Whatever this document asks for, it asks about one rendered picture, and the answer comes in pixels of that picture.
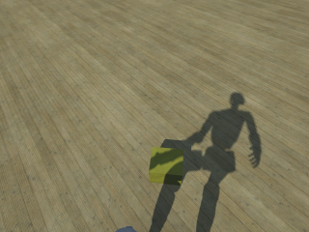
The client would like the carton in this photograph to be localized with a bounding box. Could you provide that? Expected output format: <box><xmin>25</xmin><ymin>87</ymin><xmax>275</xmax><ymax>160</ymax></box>
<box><xmin>149</xmin><ymin>147</ymin><xmax>183</xmax><ymax>186</ymax></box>

